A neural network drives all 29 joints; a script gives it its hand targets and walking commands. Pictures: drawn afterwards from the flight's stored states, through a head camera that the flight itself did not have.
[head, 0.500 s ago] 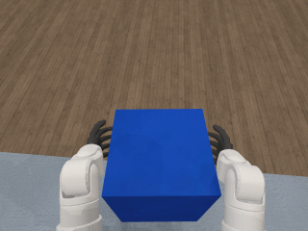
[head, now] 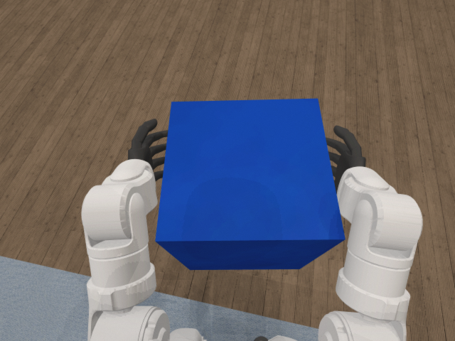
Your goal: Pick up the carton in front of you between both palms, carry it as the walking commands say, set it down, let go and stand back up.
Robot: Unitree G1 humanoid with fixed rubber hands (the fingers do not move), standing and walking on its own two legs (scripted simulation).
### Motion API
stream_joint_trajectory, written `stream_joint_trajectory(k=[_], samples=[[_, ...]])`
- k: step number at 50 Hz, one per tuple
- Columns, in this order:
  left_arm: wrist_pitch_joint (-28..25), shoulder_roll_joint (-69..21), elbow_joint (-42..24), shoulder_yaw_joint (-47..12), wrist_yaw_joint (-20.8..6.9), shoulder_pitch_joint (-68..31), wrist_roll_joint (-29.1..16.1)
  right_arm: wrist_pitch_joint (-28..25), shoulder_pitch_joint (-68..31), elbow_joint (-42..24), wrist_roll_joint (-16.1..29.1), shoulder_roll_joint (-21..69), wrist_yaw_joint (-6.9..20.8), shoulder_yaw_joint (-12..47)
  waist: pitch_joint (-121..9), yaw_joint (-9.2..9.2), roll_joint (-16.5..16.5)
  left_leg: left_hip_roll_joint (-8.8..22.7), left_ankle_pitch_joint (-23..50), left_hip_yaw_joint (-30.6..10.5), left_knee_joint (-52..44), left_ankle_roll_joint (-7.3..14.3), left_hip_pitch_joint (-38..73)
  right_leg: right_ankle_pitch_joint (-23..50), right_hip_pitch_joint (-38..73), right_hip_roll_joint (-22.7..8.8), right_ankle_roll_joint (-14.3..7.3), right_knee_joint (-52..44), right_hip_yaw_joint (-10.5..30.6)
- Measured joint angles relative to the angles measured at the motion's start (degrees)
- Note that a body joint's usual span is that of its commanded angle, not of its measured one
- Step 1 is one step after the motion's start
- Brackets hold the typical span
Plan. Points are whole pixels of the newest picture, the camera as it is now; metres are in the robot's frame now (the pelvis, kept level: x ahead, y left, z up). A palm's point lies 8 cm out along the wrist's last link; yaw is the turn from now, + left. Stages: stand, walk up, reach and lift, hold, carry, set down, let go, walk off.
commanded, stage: carry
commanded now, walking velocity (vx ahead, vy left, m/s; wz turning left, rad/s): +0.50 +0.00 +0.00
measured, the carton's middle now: (244, 197) +0.32 +0.00 +0.07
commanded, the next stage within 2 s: none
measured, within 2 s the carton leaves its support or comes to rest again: neither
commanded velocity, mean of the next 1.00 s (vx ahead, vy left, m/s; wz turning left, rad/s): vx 0.50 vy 0.00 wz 0.00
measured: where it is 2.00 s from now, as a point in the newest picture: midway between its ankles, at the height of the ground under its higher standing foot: (241, 116)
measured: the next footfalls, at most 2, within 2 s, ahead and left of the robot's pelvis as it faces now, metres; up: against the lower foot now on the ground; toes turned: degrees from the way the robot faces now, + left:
left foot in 0.32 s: +0.39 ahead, +0.11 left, +0.01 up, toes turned +5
right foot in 0.72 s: +0.66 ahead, -0.08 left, +0.05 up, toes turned -6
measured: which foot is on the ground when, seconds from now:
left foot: up 0.00-0.30, down 0.32-0.74, up 0.76-1.00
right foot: down 0.00-0.32, up 0.34-0.70, down 0.72-1.00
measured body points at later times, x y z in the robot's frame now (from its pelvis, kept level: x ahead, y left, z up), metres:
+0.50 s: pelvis +0.32 +0.04 +0.01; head +0.42 +0.04 +0.45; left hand +0.75 +0.15 +0.13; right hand +0.72 -0.15 +0.13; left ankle +0.35 +0.10 -0.72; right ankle +0.24 -0.08 -0.60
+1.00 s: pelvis +0.66 +0.01 +0.06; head +0.73 +0.01 +0.50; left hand +1.05 +0.20 +0.21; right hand +1.08 -0.11 +0.21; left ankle +0.74 +0.13 -0.61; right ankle +0.61 -0.07 -0.68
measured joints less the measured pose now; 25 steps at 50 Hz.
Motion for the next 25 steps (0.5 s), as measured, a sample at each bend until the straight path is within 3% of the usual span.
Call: stream_joint_trajectory(k=[7, 11, 15, 16, 17, 18, 21, 23, 25], samples=[[0.15, 3.74, 10.98, 3.11, -0.06, -10.34, -1.04, -0.12, -10.65, 11.31, -0.96, -2.07, -0.23, -1.28, -0.53, 0.03, -0.85, 1.52, 6.55, 0.81, -13.08, -0.44, -14.21, -3.31, 8.81, 0.31, 1.19, -6.95, 1.68], [-0.43, 5.88, 19.09, 3.40, -0.12, -16.48, -1.30, -0.38, -15.84, 18.17, -0.44, -4.40, -0.38, -1.95, -1.05, -0.05, -1.05, 1.36, 10.95, 2.30, -23.91, -0.27, -15.46, -7.53, 13.55, 0.26, 2.66, -7.49, 2.72], [-0.50, 7.65, 25.44, 3.38, -0.13, -21.74, -1.26, -0.65, -20.69, 24.28, 0.37, -6.19, -0.52, -3.05, -1.17, -0.60, -1.87, -0.89, 12.65, 5.44, -34.28, 1.44, -11.90, -14.24, 17.84, -0.65, 4.70, -4.28, 3.47], [-0.36, 8.25, 26.62, 3.56, -0.13, -22.75, -1.36, -0.85, -22.05, 26.04, 0.41, -6.34, -0.56, -3.21, -1.08, -1.02, -2.17, -1.72, 11.41, 6.62, -36.97, 1.81, -9.54, -16.43, 17.94, -1.35, 4.96, -0.76, 3.37], [-0.30, 9.03, 27.64, 3.79, -0.15, -23.61, -1.62, -1.29, -23.26, 27.73, 0.29, -6.21, -0.62, -3.28, -0.95, -1.70, -2.81, -2.31, 5.62, 7.01, -36.85, 1.06, -7.95, -17.97, 16.19, -2.53, 4.92, 5.64, 3.63], [-0.43, 9.73, 28.74, 4.17, -0.18, -24.38, -1.94, -1.83, -24.26, 29.22, 0.05, -5.95, -0.71, -3.34, -0.36, -2.69, -3.45, -2.82, 2.32, 7.23, -34.93, 0.73, -7.81, -17.86, 12.95, -2.79, 4.90, 14.59, 5.77], [-0.25, 9.91, 29.98, 5.80, -0.17, -24.82, -1.94, -2.20, -24.74, 30.85, -0.35, -4.81, -1.55, -3.64, 1.94, -4.96, -2.95, -3.45, 1.10, 6.54, -35.00, 0.80, -5.30, -17.21, 1.06, 0.35, 3.84, 39.60, 11.42], [0.11, 8.75, 28.44, 6.99, -0.15, -24.75, -0.99, -2.09, -23.61, 28.79, 0.03, -4.22, -1.92, -4.16, 3.67, -5.88, -2.38, -3.70, 0.45, 5.94, -37.90, 0.86, -2.37, -14.66, -6.03, 1.10, 3.07, 45.88, 11.92], [0.10, 7.30, 25.39, 7.85, -0.15, -24.41, -0.02, -2.41, -22.21, 25.30, 0.37, -3.45, -2.17, -4.96, 5.23, -6.43, -1.98, -3.73, -0.05, 5.50, -40.84, 0.77, 0.71, -13.04, -12.03, 0.97, 2.67, 46.23, 11.78]])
